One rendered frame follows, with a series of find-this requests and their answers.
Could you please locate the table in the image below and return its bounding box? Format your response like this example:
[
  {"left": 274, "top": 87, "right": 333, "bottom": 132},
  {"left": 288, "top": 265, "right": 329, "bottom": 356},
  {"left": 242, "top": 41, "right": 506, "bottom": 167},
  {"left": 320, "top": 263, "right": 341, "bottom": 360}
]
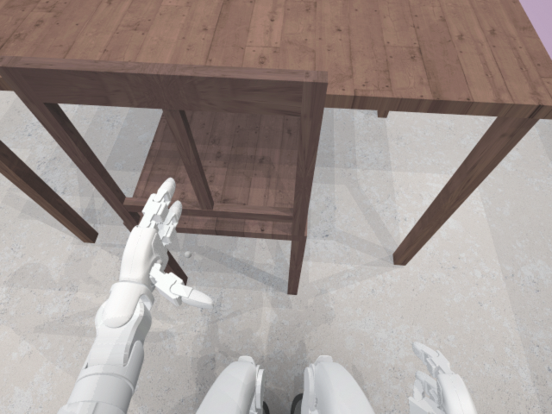
[{"left": 0, "top": 0, "right": 552, "bottom": 266}]

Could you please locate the chair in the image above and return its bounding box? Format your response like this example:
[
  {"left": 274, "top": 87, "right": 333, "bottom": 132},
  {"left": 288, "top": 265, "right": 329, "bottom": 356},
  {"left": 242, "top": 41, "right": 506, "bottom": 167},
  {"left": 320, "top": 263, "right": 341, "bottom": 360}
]
[{"left": 0, "top": 55, "right": 328, "bottom": 295}]

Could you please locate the left robot hand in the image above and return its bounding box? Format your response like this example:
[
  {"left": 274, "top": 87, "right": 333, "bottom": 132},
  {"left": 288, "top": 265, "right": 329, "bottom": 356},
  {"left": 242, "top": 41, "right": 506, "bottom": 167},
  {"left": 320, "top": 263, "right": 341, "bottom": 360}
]
[{"left": 119, "top": 178, "right": 214, "bottom": 309}]

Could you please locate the robot thigh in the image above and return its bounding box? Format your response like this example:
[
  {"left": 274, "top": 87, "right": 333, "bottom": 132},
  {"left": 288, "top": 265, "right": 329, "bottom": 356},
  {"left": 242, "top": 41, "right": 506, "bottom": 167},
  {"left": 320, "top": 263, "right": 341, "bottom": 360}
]
[
  {"left": 304, "top": 361, "right": 375, "bottom": 414},
  {"left": 196, "top": 361, "right": 266, "bottom": 414}
]

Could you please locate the robot left forearm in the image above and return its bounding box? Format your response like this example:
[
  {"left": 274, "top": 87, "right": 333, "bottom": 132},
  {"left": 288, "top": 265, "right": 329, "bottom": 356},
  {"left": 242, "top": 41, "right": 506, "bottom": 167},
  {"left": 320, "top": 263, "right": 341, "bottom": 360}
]
[{"left": 57, "top": 281, "right": 154, "bottom": 414}]

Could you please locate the right robot hand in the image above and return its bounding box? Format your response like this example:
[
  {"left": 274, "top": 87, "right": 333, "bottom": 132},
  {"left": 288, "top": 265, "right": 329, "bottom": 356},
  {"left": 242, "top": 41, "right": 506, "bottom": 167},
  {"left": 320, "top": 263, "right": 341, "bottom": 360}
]
[{"left": 409, "top": 342, "right": 478, "bottom": 414}]

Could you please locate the robot right thigh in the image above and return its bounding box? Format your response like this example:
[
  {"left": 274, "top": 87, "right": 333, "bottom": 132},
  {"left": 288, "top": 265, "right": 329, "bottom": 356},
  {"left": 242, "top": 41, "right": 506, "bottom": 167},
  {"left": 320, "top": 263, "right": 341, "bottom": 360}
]
[{"left": 304, "top": 361, "right": 375, "bottom": 414}]

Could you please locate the robot left thigh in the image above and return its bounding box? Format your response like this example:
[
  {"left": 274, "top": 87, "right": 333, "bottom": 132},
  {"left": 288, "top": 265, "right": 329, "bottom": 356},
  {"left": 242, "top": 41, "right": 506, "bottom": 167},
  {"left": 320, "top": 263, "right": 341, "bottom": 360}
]
[{"left": 196, "top": 361, "right": 266, "bottom": 414}]

